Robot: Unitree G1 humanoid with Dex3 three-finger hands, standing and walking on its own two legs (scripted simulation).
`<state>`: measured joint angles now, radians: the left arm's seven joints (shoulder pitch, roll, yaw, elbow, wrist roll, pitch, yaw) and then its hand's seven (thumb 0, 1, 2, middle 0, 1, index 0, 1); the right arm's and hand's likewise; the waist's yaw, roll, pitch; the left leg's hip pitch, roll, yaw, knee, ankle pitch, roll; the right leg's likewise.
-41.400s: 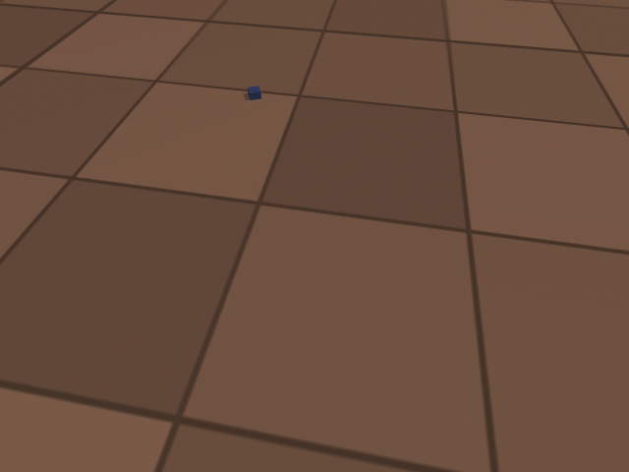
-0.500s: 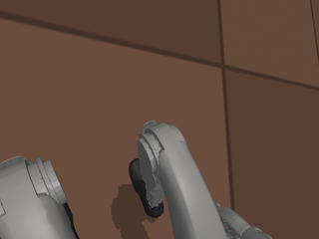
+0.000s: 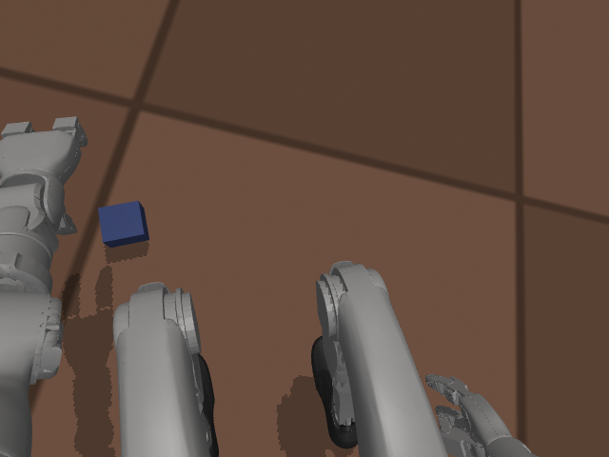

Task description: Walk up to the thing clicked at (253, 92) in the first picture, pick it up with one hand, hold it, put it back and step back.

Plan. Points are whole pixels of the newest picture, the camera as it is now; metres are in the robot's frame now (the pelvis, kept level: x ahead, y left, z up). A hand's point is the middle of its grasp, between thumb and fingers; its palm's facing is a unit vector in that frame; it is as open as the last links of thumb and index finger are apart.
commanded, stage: withdraw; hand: left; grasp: from above
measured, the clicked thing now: (124, 224) +0.48 +0.28 -0.34
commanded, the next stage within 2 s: home in 0.18 s
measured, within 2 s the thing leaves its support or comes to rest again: neither
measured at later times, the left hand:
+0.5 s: hand (98, 203) +0.48 +0.28 -0.22, palm faces -0.35 -0.12 -0.93, open 12.5 cm
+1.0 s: hand (46, 261) +0.34 +0.25 -0.01, palm faces -0.18 -0.78 -0.59, open 7.5 cm
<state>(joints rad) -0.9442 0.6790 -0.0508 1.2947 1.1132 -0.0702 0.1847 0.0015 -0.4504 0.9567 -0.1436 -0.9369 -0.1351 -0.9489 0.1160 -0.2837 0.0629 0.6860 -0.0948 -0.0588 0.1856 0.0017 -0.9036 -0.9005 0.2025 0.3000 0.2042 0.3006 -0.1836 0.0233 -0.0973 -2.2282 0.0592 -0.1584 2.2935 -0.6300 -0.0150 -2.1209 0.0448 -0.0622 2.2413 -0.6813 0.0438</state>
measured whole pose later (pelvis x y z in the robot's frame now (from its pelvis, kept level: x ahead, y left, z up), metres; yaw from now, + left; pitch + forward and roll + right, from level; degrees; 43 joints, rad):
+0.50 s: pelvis +0.01 +0.00 -0.05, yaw -2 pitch +32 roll -9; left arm -0.94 0.77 0.12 1.39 1.21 -0.19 0.45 0.00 -0.21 0.94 -0.23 -0.76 -0.22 -0.78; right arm 0.20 -0.27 0.12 0.73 -0.18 -0.08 0.14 0.00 -0.89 -0.89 0.20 0.30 0.21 0.30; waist -0.28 -0.04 0.01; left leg -2.39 0.04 -0.20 2.43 -0.62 -0.03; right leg -2.26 0.05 -0.08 2.37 -0.68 0.05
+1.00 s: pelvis +0.01 +0.00 +0.11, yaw +3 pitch +32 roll -6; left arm -0.31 0.42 0.05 0.51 0.37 0.12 0.02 0.01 0.85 0.91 -0.22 -0.33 -0.21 -0.34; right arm 0.09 -0.28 -0.03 0.59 0.00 -0.02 0.07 0.01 -0.90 -0.90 0.20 0.30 0.20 0.30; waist -0.05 0.03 -0.19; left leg -1.90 0.06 -0.11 1.95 -0.63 -0.02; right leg -1.80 0.02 -0.05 1.92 -0.68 0.03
